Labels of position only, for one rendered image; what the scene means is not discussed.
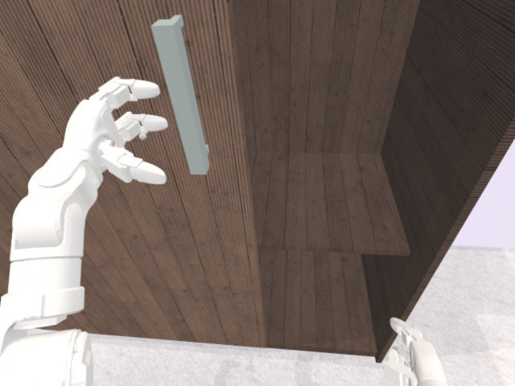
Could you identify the right robot hand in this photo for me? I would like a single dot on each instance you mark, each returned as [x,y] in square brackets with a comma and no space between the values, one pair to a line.
[409,368]

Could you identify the robot left upper arm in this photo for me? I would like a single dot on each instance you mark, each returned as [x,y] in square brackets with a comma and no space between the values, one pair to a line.
[58,358]

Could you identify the left robot hand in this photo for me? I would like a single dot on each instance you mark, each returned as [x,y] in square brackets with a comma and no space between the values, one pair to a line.
[92,124]

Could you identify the left robot forearm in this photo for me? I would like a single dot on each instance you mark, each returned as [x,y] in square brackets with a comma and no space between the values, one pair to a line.
[47,244]

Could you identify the handle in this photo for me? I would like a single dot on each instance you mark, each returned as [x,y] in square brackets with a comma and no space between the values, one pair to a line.
[168,37]

